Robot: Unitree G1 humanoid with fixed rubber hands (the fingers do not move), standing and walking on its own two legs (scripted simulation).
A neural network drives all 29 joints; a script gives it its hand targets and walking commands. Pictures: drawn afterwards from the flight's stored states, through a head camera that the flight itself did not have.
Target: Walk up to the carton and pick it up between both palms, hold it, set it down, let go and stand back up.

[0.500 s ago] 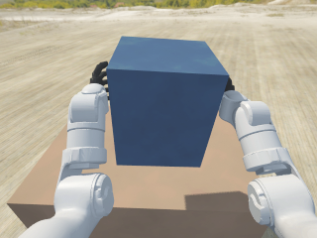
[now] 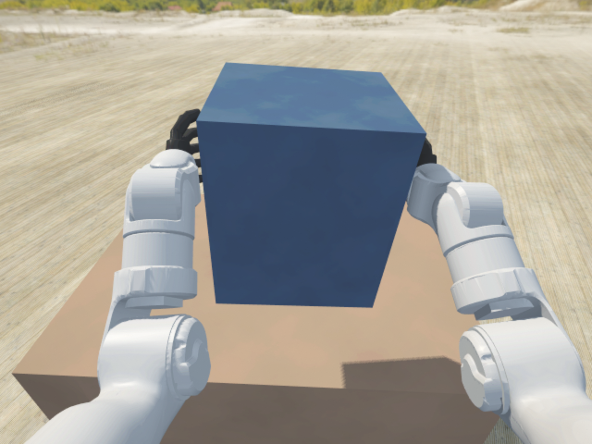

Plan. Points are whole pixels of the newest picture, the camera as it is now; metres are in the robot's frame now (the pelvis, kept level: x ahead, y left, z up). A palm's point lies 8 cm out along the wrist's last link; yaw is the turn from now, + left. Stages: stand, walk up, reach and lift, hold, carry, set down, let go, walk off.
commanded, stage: hold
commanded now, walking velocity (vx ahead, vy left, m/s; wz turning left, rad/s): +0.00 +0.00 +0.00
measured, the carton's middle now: (299, 186) +0.38 +0.00 +0.24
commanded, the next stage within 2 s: set down in 1.04 s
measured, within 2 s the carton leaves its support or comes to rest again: neither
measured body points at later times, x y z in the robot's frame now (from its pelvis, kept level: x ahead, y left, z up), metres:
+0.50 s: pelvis +0.01 +0.00 +0.00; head -0.08 +0.02 +0.44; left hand +0.39 +0.15 +0.27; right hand +0.38 -0.16 +0.25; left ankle +0.00 +0.12 -0.75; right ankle +0.03 -0.10 -0.75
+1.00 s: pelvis +0.00 +0.00 +0.00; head -0.09 +0.01 +0.44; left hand +0.39 +0.15 +0.28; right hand +0.37 -0.15 +0.26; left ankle +0.00 +0.12 -0.75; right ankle +0.03 -0.10 -0.75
